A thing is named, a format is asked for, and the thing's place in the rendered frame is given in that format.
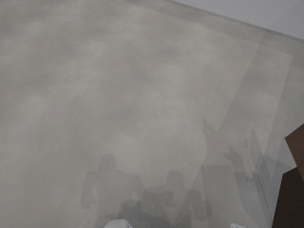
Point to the cupboard door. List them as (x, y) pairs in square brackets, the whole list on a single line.
[(295, 142)]

